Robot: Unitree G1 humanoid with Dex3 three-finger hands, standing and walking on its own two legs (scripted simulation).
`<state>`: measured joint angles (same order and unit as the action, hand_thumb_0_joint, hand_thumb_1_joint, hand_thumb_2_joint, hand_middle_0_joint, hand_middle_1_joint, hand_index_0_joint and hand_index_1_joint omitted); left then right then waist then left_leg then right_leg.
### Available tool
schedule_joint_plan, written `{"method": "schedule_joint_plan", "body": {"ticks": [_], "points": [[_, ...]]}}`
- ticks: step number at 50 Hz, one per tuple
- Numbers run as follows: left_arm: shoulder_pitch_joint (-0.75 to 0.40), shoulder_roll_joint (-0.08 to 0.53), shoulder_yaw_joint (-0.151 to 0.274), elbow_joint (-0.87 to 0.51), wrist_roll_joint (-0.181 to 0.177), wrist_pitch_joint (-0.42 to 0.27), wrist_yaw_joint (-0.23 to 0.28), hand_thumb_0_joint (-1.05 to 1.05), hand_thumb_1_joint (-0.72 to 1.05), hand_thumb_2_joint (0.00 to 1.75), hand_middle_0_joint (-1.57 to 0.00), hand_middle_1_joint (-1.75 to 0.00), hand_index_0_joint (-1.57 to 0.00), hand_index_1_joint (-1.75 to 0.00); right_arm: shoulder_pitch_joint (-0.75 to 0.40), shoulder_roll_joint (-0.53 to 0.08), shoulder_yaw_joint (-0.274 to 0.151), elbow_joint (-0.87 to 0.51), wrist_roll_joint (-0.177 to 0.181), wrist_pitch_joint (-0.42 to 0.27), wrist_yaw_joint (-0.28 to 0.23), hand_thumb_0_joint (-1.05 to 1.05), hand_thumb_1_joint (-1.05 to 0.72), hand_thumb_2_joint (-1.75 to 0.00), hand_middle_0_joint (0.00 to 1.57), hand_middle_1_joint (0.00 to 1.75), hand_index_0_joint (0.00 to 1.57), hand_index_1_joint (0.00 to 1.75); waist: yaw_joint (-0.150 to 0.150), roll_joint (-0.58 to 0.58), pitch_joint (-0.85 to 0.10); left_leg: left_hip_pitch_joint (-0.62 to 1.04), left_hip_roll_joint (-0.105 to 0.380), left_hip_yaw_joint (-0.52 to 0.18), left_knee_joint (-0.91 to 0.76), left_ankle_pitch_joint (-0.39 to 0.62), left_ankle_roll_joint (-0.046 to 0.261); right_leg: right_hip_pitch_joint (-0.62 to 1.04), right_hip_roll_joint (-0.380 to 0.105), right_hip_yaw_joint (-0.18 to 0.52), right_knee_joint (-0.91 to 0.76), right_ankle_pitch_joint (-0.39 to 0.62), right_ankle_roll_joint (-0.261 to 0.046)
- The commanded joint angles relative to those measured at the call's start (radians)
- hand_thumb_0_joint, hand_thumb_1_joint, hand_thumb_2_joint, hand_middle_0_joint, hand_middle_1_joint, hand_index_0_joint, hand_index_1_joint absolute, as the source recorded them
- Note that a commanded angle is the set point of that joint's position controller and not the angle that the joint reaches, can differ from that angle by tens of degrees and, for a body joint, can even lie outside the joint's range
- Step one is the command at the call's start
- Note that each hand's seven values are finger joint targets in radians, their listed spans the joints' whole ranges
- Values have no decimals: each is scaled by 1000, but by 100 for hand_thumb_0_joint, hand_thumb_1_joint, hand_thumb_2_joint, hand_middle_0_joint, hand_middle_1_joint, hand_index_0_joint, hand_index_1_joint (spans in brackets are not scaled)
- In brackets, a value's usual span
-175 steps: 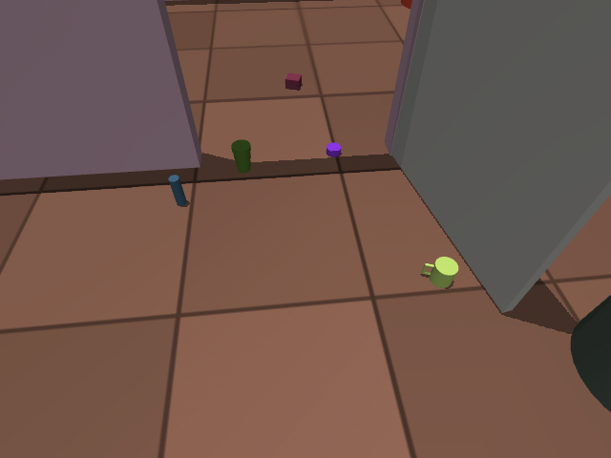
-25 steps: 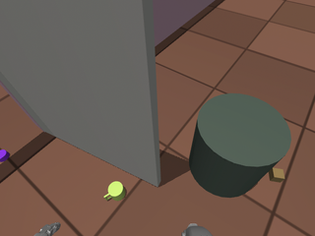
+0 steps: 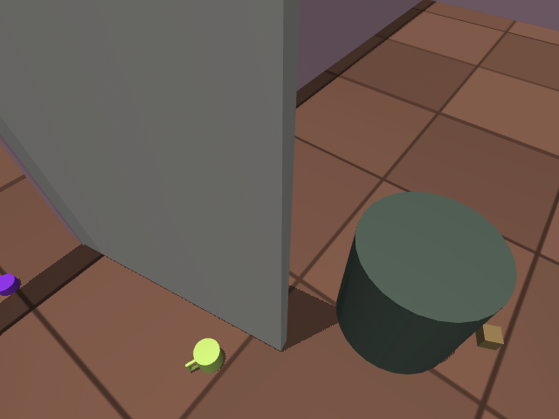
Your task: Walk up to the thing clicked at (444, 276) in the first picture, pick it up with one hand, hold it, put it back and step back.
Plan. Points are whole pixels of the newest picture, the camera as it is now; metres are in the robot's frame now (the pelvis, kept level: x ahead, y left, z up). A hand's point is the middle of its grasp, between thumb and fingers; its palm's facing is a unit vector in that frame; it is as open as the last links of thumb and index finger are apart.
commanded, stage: walk up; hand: left
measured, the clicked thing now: (203, 358) +0.43 +0.26 -0.73
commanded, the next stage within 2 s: none
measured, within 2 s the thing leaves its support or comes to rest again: neither
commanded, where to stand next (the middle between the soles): +0.05 +0.01 m, yaw +0 degrees
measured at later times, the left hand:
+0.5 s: hand out of the picture +0.08 +0.25 -0.15, palm faces +0.00 -0.94 -0.35, open 7.3 cm
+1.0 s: hand out of the picture +0.10 +0.32 -0.17, palm faces +0.00 -0.91 -0.42, open 7.3 cm
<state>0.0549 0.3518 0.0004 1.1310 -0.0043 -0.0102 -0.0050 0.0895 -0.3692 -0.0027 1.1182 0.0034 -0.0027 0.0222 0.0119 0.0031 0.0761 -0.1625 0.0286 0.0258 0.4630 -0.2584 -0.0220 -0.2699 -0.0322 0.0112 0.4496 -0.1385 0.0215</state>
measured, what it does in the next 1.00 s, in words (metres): shifts its weight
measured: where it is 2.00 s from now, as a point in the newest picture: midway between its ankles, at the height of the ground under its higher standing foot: outside the picture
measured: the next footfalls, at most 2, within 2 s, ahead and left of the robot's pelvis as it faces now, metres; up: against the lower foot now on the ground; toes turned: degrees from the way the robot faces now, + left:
right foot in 1.46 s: +0.10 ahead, -0.13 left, +0.00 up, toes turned -2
left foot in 1.94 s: +0.00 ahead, +0.15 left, +0.00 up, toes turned +2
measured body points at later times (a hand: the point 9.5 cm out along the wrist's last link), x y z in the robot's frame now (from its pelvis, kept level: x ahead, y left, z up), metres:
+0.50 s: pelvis +0.01 +0.00 +0.01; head +0.03 -0.01 +0.46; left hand +0.08 +0.30 -0.12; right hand +0.09 -0.30 -0.13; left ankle +0.00 +0.13 -0.74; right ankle +0.07 -0.13 -0.74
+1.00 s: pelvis -0.04 +0.04 -0.02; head +0.02 +0.05 +0.42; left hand +0.10 +0.37 -0.14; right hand +0.06 -0.29 -0.14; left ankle -0.06 +0.16 -0.74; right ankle +0.07 -0.13 -0.74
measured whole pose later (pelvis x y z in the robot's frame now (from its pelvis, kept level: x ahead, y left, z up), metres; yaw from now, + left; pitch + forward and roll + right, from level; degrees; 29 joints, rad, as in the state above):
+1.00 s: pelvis -0.04 +0.04 -0.02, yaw +3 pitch -1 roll +0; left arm -0.01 0.41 0.05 0.96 0.04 0.04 0.02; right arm 0.10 -0.43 -0.09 0.98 -0.02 0.05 0.04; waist -0.02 -0.01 0.15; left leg -0.28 0.00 -0.02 0.68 -0.41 0.01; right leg -0.45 -0.10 0.02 0.64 -0.19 0.02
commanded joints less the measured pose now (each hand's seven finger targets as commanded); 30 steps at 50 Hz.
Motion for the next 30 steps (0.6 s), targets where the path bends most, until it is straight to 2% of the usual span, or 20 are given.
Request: {"method": "schedule_joint_plan", "body": {"ticks": [1,4,12,15,18,30], "points": [[-70,206,39,-39,-1,-24,11,0,90,90,-20,-30,-20,-30,-52,-210,-38,-44,-1,-16,-15,0,-90,-90,20,30,20,30,1,-9,-109,-16,110,-98,-161,55,57,107,-92,91,-107,44,-37],[-61,202,38,-25,3,-23,9,0,90,90,-20,-30,-20,-30,-69,-215,-41,-39,-4,-14,-13,0,-90,-90,20,30,20,30,3,14,-96,-17,114,-103,-188,16,57,111,-85,81,-132,4,-32],[-54,204,45,-17,9,-27,9,0,90,90,-20,-30,-20,-30,-74,-205,-43,-37,-2,-13,-12,0,-90,-90,20,30,20,30,1,2,-115,14,109,-90,-194,39,51,127,-93,81,-154,34,-25],[-56,205,46,-20,11,-27,9,0,90,90,-20,-30,-20,-30,-66,-195,-42,-38,-2,-11,-11,0,-90,-90,20,30,20,30,-3,-10,-90,11,99,-88,-189,24,47,98,-95,93,-174,-22,-25],[-55,204,48,-22,13,-27,9,0,90,90,-20,-30,-20,-30,-59,-198,-45,-34,-3,-10,-11,0,-90,-90,20,30,20,30,-6,-17,-101,17,101,-95,-191,24,48,104,-97,93,-173,-25,-28],[-40,200,52,-35,10,-25,13,0,90,90,-20,-30,-20,-30,-46,-195,-47,-44,-2,-10,-14,0,-90,-90,20,30,20,30,-6,-9,-135,32,105,-91,-181,143,44,161,-100,68,-133,126,-27]]}}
